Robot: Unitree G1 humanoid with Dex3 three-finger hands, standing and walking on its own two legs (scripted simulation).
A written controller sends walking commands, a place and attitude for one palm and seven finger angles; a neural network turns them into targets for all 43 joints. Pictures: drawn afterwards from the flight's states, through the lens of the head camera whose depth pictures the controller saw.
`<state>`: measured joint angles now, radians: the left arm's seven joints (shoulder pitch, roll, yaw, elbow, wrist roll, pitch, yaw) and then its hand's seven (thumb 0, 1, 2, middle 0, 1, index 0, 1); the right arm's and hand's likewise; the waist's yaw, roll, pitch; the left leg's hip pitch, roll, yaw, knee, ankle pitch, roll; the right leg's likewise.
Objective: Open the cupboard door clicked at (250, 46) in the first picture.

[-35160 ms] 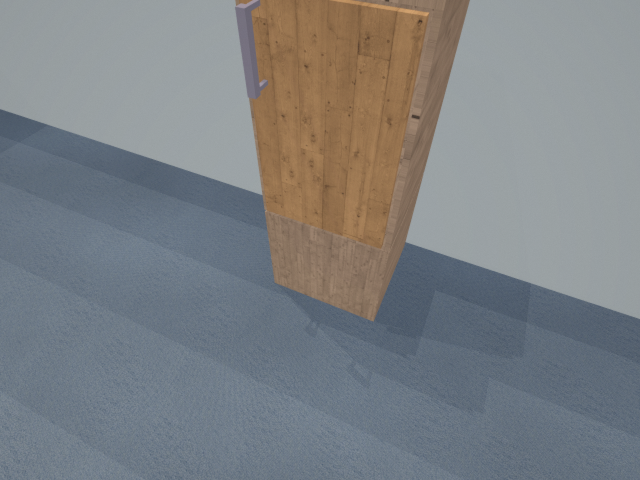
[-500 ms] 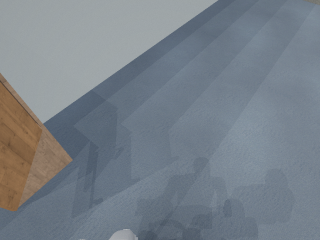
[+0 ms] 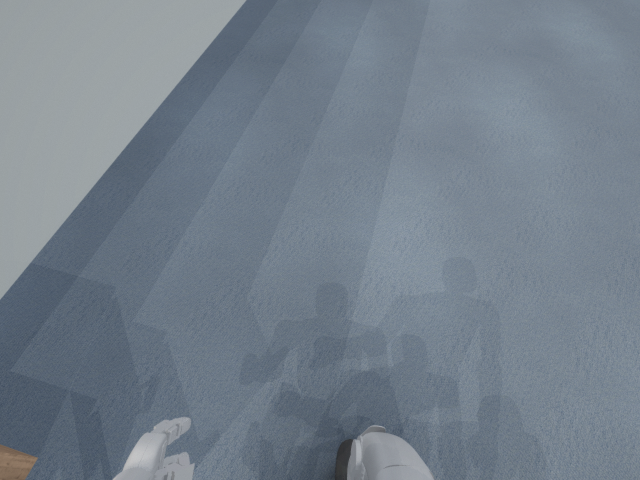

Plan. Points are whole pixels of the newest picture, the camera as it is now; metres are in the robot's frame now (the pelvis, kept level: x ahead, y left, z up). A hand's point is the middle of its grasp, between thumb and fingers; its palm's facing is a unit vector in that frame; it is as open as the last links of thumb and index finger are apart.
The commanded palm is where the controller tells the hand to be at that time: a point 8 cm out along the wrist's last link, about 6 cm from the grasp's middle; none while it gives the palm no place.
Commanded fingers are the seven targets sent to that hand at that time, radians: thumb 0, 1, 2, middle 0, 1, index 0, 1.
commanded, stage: walk to a spot facing it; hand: left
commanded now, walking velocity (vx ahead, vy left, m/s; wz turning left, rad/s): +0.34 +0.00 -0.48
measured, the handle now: out of the picture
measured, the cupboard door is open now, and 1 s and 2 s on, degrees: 43 43 43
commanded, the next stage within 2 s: turn to face it in 0.84 s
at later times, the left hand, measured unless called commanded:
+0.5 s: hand (228, 407) +0.23 +0.13 -0.15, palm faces -0.07 -0.97 -0.23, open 7.3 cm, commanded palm none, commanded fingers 0.00 0.90 0.90 -0.20 -0.30 -0.20 -0.30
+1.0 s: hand (303, 170) +0.71 +0.03 -0.15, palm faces -0.42 -0.89 -0.18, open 7.4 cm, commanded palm none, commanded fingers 0.00 0.90 0.90 -0.20 -0.30 -0.20 -0.30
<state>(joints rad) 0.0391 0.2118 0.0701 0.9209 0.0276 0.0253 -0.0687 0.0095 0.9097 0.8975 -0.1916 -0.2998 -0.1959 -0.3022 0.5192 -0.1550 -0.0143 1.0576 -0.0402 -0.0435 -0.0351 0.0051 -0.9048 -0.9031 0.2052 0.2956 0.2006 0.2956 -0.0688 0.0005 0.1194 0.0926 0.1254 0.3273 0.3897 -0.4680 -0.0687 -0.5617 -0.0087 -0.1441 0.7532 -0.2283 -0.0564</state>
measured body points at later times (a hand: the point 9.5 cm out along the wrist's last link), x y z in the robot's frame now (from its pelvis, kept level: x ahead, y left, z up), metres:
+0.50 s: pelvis +0.26 -0.05 +0.01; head +0.29 -0.07 +0.46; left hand +0.23 +0.18 -0.13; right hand +0.37 -0.30 -0.13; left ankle +0.39 +0.07 -0.67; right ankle +0.11 -0.07 -0.72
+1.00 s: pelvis +0.52 -0.10 +0.01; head +0.57 -0.11 +0.46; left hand +0.73 +0.08 -0.14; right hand +0.34 -0.27 -0.12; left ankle +0.44 +0.02 -0.72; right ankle +0.60 -0.27 -0.68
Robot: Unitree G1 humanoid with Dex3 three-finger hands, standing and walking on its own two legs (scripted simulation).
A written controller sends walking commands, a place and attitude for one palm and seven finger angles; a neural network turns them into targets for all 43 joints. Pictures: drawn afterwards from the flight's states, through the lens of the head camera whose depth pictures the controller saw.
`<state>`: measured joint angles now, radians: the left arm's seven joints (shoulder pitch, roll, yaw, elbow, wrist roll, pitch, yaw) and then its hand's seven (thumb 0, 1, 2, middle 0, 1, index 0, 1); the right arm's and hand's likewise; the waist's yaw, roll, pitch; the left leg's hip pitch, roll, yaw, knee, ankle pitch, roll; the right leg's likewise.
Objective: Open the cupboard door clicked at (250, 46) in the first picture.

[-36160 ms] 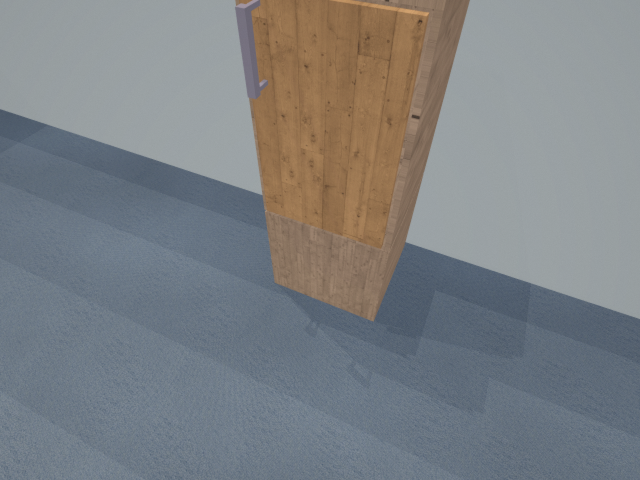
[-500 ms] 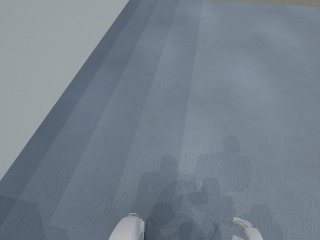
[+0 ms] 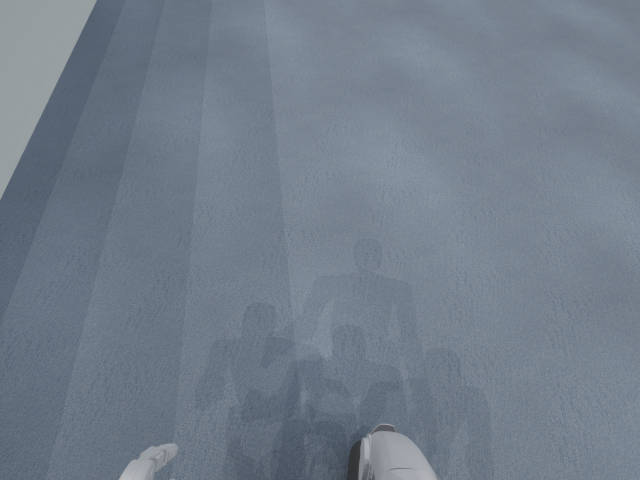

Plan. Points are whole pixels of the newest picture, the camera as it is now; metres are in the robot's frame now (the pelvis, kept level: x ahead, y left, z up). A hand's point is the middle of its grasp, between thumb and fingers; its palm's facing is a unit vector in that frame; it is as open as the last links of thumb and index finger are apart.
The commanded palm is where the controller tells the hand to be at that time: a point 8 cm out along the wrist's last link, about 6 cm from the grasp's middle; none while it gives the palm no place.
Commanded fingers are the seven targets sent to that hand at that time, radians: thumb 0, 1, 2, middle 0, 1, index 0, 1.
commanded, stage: turn to face it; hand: left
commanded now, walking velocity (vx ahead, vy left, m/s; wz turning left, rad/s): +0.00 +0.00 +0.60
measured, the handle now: out of the picture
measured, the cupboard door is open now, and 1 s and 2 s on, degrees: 43 43 43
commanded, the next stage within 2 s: none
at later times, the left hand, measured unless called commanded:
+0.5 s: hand (185, 439) +0.20 +0.20 -0.19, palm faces +0.27 -0.95 -0.16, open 7.3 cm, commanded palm none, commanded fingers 0.00 0.90 0.90 -0.20 -0.30 -0.20 -0.30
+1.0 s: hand out of the picture +0.14 +0.14 -0.15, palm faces +0.52 -0.81 -0.28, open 7.4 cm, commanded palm none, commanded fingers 0.00 0.90 0.90 -0.20 -0.30 -0.20 -0.30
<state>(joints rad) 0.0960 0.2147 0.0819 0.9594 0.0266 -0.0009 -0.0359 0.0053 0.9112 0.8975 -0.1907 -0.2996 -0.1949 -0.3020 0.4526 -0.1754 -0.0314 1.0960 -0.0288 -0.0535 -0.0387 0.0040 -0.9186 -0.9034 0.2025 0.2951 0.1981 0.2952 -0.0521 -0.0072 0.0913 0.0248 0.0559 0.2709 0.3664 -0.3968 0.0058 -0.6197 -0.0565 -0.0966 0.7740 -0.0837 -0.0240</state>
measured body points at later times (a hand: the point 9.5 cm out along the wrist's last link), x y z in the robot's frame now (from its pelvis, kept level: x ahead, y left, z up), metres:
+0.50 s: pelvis +0.14 +0.00 -0.02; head +0.17 +0.04 +0.43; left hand +0.18 +0.25 -0.18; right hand +0.26 -0.24 -0.15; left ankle +0.15 +0.12 -0.74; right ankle +0.14 -0.11 -0.72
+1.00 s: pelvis +0.19 -0.06 +0.01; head +0.25 -0.05 +0.45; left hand +0.11 +0.19 -0.13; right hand +0.41 -0.23 -0.15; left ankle +0.10 +0.07 -0.65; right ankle +0.23 -0.15 -0.74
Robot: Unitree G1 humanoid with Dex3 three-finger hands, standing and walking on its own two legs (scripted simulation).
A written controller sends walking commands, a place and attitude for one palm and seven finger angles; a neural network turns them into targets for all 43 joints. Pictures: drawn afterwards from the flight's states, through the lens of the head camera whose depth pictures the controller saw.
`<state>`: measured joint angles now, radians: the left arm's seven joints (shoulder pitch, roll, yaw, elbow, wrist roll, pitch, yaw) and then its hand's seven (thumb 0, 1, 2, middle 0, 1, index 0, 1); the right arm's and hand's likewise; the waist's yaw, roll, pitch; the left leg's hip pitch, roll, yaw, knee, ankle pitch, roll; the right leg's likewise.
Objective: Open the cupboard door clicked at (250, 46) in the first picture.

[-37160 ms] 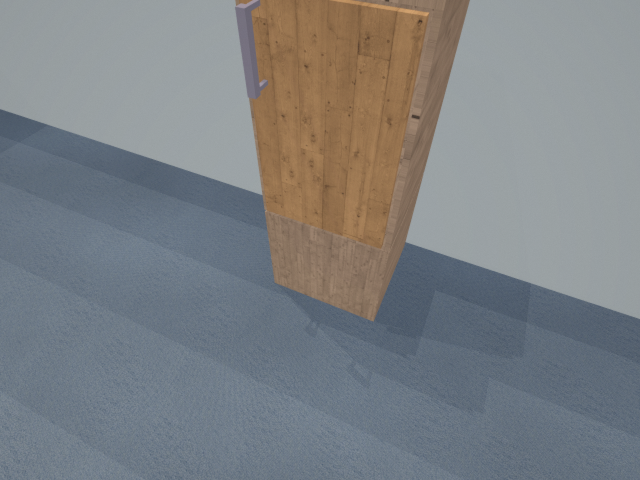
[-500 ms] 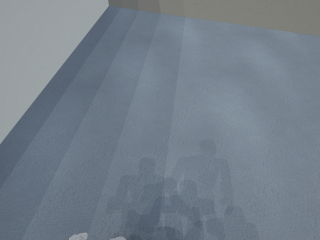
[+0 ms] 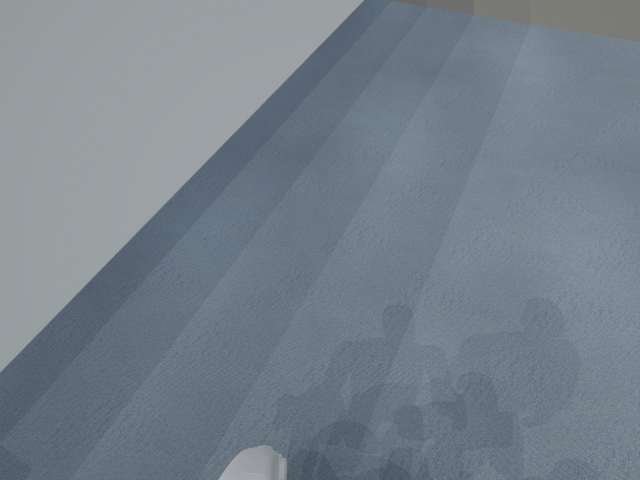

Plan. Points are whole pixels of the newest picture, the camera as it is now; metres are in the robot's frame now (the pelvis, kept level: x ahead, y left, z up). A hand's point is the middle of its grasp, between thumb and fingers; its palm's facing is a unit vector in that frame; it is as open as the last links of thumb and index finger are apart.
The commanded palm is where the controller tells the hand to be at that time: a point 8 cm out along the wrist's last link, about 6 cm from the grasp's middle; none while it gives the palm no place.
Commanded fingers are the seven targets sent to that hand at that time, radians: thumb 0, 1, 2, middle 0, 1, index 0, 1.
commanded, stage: turn to face it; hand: left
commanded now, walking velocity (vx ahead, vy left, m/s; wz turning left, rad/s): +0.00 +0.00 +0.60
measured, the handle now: out of the picture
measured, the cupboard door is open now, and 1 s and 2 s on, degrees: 43 43 43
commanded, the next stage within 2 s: none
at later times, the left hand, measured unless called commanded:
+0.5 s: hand out of the picture +0.06 +0.23 -0.16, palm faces +0.29 -0.91 -0.28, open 7.4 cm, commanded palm none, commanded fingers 0.00 0.90 0.90 -0.20 -0.30 -0.20 -0.30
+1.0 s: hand out of the picture -0.05 +0.17 -0.19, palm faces +0.60 -0.77 -0.23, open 7.3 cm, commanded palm none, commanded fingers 0.00 0.90 0.90 -0.20 -0.30 -0.20 -0.30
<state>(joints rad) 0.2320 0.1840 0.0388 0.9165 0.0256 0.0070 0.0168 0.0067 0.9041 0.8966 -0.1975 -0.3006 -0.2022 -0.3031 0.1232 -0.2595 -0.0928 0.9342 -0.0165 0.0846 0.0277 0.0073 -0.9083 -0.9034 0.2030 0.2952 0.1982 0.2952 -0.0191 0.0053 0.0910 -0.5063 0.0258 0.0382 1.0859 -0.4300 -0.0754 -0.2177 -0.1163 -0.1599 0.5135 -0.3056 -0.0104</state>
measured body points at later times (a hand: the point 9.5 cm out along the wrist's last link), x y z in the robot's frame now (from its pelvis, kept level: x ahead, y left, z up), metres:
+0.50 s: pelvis +0.02 -0.01 -0.01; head +0.06 +0.00 +0.44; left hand +0.04 +0.28 -0.14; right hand +0.16 -0.24 -0.15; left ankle -0.01 +0.12 -0.74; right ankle +0.06 -0.16 -0.71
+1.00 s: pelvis +0.03 -0.03 -0.02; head +0.06 +0.02 +0.42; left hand -0.08 +0.21 -0.17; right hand +0.27 -0.18 -0.15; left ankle -0.03 +0.07 -0.74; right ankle +0.07 -0.15 -0.72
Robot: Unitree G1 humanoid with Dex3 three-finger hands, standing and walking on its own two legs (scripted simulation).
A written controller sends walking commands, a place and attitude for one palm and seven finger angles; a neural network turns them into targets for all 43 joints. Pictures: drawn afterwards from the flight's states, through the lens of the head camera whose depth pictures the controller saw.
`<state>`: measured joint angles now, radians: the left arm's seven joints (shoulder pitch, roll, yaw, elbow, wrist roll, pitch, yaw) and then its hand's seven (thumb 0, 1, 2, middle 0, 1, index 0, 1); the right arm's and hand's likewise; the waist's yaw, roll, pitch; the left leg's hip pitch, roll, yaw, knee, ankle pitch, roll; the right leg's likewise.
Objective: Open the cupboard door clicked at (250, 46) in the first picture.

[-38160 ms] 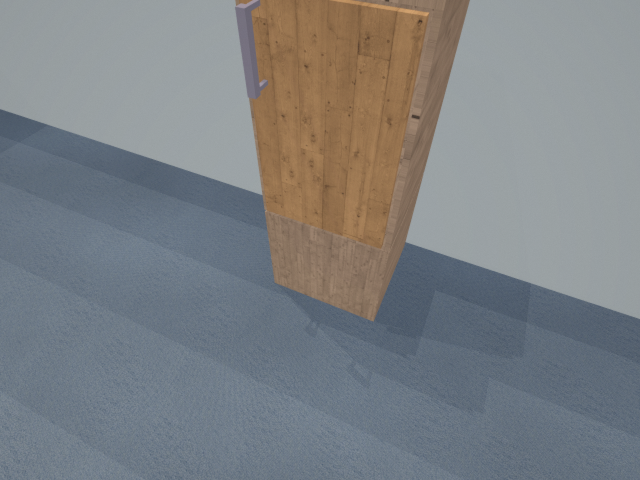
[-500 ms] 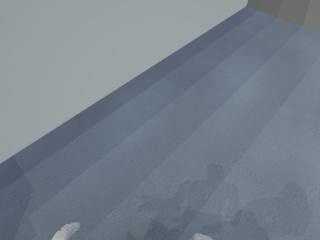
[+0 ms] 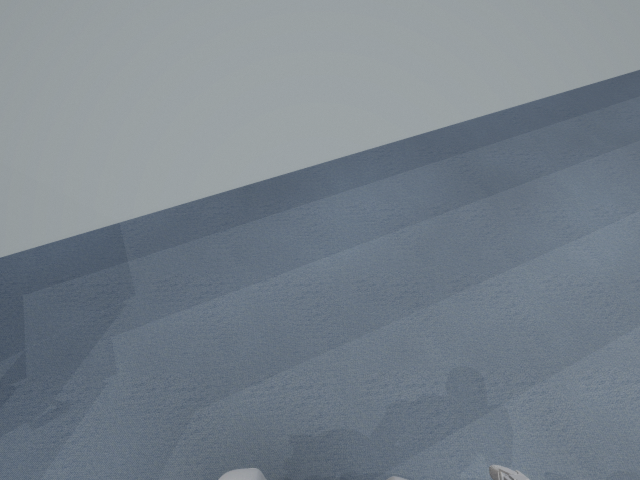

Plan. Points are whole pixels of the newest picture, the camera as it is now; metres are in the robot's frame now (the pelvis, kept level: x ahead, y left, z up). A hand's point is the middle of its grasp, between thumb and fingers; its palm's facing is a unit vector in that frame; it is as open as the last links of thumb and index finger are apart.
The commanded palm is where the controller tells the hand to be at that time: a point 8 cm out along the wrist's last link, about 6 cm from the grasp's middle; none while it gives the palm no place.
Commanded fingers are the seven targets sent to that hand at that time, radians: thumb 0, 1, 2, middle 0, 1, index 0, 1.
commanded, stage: turn to face it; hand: left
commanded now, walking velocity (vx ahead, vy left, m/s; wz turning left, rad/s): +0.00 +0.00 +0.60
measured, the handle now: out of the picture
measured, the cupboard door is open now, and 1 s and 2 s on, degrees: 43 43 43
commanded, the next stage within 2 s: take the last steps up to it in 1.94 s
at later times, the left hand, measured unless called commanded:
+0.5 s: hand out of the picture +0.05 +0.16 -0.13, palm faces +0.28 -0.92 -0.26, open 7.4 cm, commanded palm none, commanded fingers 0.00 0.90 0.90 -0.20 -0.30 -0.20 -0.30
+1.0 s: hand out of the picture +0.02 +0.21 -0.14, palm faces +0.55 -0.79 -0.28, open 7.4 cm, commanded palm none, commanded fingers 0.00 0.90 0.90 -0.20 -0.30 -0.20 -0.30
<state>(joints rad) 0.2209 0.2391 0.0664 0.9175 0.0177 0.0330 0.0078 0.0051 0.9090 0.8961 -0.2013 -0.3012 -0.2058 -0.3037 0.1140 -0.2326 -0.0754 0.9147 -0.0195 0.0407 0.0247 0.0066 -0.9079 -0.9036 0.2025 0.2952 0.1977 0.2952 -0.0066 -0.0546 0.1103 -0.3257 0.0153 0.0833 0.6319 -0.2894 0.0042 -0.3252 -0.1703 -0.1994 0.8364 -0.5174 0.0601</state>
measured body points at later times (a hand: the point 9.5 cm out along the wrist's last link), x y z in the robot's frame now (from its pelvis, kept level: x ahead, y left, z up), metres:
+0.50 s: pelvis +0.02 -0.05 +0.02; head +0.07 -0.05 +0.47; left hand +0.03 +0.21 -0.11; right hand +0.16 -0.28 -0.14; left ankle -0.04 +0.08 -0.64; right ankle +0.04 -0.16 -0.72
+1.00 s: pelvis +0.04 -0.03 +0.01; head +0.08 -0.01 +0.46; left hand -0.01 +0.25 -0.12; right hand +0.24 -0.20 -0.13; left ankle -0.01 +0.08 -0.72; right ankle +0.12 -0.15 -0.69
